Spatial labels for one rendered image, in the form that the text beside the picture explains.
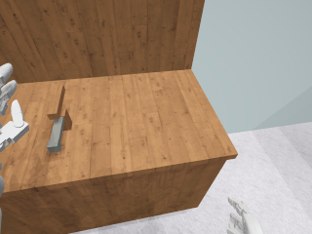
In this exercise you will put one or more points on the left robot hand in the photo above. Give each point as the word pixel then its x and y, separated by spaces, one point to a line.
pixel 15 129

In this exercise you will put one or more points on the tap lever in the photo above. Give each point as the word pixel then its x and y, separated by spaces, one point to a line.
pixel 54 144

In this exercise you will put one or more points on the right robot hand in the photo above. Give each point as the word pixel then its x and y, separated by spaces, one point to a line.
pixel 248 224

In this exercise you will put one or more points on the counter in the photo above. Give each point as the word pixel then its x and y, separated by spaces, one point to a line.
pixel 140 137

